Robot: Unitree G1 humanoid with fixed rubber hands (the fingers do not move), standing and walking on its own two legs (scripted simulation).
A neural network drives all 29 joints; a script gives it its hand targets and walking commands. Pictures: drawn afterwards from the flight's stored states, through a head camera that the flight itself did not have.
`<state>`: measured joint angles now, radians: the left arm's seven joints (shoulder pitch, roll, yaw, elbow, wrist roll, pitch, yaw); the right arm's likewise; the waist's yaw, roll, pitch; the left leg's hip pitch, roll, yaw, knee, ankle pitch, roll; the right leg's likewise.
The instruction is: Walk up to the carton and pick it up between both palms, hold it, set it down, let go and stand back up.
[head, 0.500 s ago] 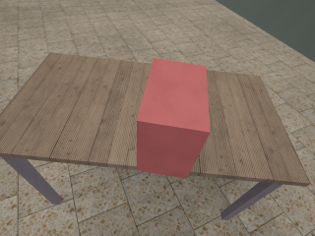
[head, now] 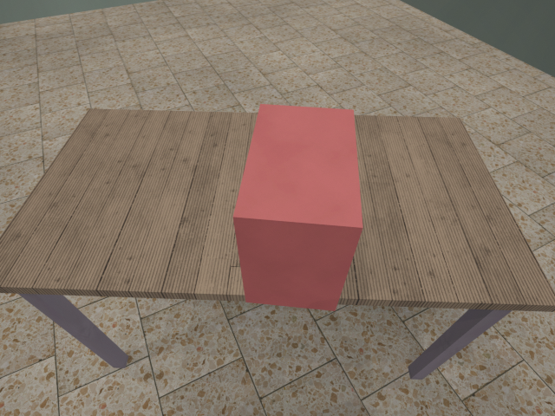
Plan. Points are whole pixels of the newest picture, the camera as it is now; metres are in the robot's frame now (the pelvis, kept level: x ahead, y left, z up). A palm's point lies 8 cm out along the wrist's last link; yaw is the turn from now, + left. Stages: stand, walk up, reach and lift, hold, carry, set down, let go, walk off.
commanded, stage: walk up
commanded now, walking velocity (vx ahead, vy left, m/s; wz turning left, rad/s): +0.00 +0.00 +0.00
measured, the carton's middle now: (298, 208) +0.45 -0.02 +0.01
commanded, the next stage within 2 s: none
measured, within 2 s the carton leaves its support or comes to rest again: neither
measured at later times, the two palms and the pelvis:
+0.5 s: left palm out of the picture -0.03 +0.25 -0.16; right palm out of the picture -0.01 -0.16 -0.14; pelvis +0.01 +0.05 +0.00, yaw -1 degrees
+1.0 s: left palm out of the picture -0.01 +0.26 -0.15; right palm out of the picture -0.02 -0.15 -0.15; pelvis +0.01 +0.06 +0.00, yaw -1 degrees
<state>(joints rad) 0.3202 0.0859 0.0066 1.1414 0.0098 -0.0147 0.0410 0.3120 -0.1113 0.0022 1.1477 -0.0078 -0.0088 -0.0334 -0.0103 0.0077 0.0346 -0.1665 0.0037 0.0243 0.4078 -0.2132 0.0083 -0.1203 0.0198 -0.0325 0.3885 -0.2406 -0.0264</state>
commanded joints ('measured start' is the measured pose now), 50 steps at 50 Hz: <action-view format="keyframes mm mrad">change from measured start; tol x16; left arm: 1 94 84 13 2 0 -4 2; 10 148 251 69 -48 42 8 24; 14 -12 23 15 -33 -8 9 35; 50 93 89 9 29 0 8 10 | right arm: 1 72 -62 -6 -2 -1 -7 -6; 50 97 -75 -39 -35 -1 -17 -6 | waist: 1 10 10 69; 7 103 98 89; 8 -6 -111 64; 14 -64 -240 -7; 20 33 198 33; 50 6 -20 56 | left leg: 1 -37 81 -85 -72 96 22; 8 -36 82 -27 21 6 -23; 12 -392 52 -4 550 -256 -46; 13 -93 91 -77 331 -244 -3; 16 9 -1 46 -62 94 -15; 19 88 199 -152 -64 350 29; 21 -110 176 -185 -142 58 47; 50 23 81 -60 -65 204 43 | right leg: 1 -43 -107 99 -82 94 -23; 6 -100 -124 121 -49 133 -15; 11 -38 -479 520 -159 131 -209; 15 -120 -74 30 -19 209 -37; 17 -125 -112 62 28 293 -31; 19 -194 -67 52 22 -27 10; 50 -60 -123 62 -31 152 50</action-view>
